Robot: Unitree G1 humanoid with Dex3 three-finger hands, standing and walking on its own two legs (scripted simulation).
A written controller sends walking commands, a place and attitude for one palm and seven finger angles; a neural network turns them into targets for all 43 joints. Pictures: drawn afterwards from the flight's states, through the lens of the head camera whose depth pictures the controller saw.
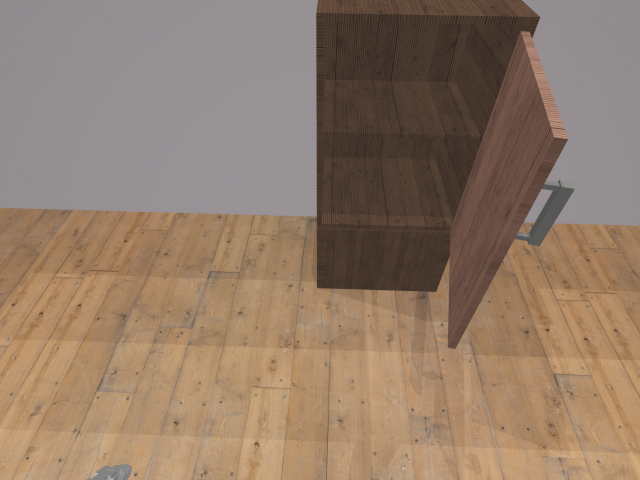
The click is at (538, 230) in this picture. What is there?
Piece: cupboard door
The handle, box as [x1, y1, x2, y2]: [515, 179, 574, 245]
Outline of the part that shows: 572,181 559,179 557,182 546,181 542,188 551,189 552,192 529,233 528,234 518,232 515,238 527,240 529,244 539,245 574,189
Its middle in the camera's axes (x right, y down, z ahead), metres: +0.37 -0.04 +0.67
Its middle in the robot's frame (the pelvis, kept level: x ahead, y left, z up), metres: +0.55 -0.35 +0.02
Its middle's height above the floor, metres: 0.79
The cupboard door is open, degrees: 78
